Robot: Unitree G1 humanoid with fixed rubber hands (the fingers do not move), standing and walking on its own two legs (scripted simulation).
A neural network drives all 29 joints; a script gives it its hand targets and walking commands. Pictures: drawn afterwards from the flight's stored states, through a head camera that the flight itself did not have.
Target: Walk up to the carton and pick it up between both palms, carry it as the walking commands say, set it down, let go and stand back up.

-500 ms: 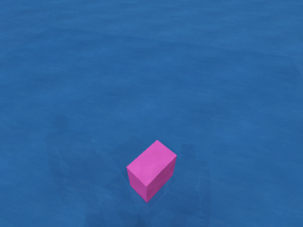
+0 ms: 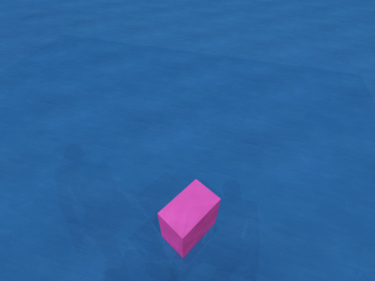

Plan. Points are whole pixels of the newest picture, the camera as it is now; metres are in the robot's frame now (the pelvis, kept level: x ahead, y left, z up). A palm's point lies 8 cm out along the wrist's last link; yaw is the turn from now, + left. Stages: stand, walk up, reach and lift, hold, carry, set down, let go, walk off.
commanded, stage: walk up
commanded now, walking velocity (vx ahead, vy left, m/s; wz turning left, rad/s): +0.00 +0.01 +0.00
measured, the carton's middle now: (189, 218) +0.54 +0.00 -0.64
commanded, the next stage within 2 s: none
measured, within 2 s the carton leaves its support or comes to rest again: neither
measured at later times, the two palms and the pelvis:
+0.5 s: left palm out of the picture -0.04 +0.23 -0.18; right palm out of the picture -0.01 -0.19 -0.16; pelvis +0.00 +0.01 -0.02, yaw +6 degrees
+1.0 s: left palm out of the picture -0.03 +0.19 -0.16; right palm out of the picture +0.10 -0.24 -0.16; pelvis +0.01 -0.03 -0.02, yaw +15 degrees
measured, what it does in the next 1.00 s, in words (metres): steps on the spot, turning left: left foot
